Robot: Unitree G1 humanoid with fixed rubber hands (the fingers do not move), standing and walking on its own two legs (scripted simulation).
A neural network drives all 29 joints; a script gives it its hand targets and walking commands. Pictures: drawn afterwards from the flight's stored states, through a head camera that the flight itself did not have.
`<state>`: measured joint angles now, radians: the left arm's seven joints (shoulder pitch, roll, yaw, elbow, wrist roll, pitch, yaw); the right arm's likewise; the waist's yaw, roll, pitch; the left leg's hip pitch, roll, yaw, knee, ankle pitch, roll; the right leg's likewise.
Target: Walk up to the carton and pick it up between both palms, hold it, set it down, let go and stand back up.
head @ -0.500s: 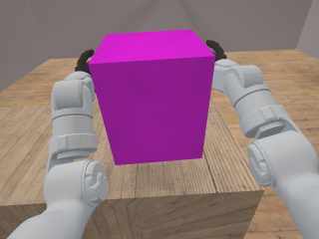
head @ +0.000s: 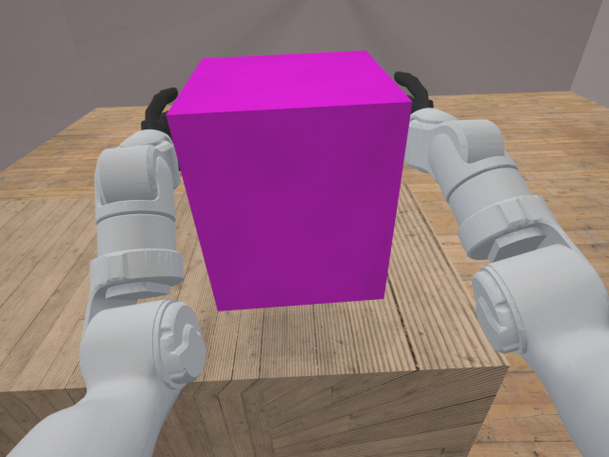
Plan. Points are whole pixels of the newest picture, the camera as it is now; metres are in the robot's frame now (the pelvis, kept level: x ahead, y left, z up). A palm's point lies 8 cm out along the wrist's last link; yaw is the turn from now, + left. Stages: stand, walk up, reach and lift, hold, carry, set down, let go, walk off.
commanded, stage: hold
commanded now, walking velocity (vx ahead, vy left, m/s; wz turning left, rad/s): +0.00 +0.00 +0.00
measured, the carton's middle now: (293, 178) +0.38 +0.01 +0.26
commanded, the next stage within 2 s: none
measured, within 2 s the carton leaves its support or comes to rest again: neither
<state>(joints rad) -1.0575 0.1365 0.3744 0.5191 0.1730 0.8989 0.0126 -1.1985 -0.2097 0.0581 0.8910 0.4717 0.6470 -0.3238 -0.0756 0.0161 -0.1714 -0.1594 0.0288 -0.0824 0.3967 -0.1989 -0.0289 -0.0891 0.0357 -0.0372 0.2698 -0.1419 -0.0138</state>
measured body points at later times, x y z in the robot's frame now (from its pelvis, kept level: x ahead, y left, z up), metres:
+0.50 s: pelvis +0.00 +0.00 +0.00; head -0.08 +0.01 +0.44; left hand +0.39 +0.16 +0.31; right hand +0.39 -0.15 +0.32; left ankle +0.01 +0.13 -0.75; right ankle +0.00 -0.11 -0.75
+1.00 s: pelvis +0.00 +0.00 +0.00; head -0.09 +0.01 +0.44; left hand +0.39 +0.16 +0.31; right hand +0.39 -0.15 +0.31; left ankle +0.01 +0.13 -0.75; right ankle +0.00 -0.11 -0.75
